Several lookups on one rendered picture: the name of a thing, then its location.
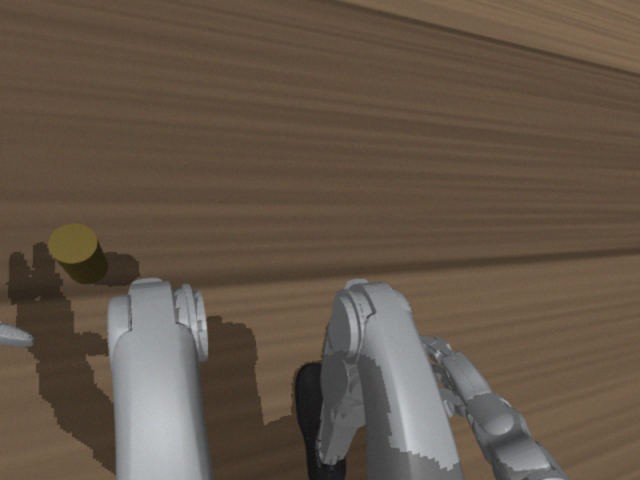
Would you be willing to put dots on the left robot hand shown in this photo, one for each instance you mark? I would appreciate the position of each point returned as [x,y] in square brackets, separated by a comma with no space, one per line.
[14,336]

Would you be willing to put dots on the right robot foot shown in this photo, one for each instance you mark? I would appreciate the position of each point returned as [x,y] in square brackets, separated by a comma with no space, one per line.
[309,400]

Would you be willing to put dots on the right robot hand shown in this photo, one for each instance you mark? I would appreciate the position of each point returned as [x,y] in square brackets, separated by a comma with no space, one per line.
[461,379]

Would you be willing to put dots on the can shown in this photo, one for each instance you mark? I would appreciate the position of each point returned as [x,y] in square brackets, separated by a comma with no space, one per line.
[76,248]

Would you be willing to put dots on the right robot arm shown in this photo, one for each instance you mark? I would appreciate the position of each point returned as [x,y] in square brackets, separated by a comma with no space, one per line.
[506,443]

